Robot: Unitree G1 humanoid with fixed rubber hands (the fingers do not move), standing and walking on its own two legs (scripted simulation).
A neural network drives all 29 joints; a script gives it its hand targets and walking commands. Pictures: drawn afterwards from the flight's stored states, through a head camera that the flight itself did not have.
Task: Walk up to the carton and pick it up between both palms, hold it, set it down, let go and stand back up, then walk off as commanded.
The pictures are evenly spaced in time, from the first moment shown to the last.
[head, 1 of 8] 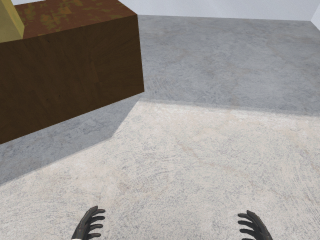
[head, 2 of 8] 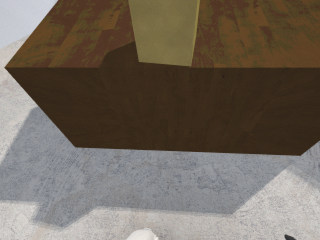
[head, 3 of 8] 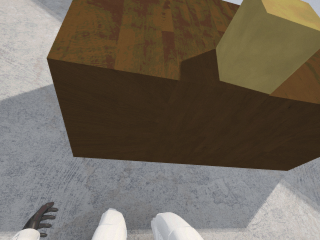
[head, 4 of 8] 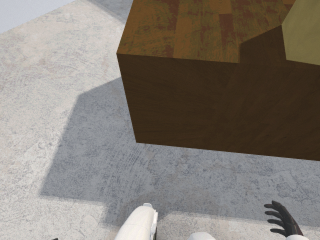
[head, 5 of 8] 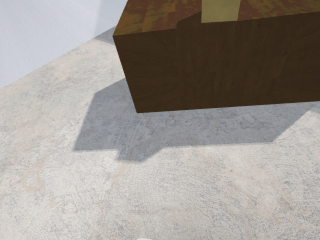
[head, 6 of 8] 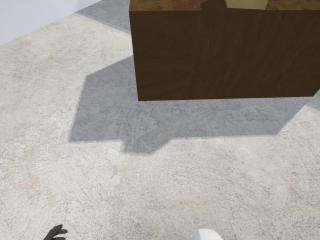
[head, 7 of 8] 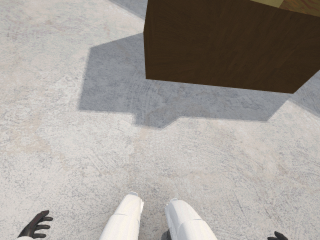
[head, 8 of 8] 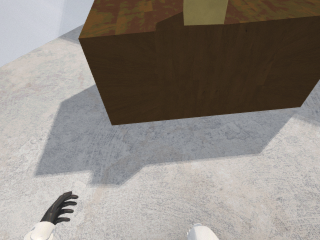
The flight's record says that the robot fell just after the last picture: no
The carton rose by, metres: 0.00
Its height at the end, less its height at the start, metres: +0.00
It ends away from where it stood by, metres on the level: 0.00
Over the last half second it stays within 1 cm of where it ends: yes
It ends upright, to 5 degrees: yes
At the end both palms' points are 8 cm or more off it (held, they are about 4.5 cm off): yes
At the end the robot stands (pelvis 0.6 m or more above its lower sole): yes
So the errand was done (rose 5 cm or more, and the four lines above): no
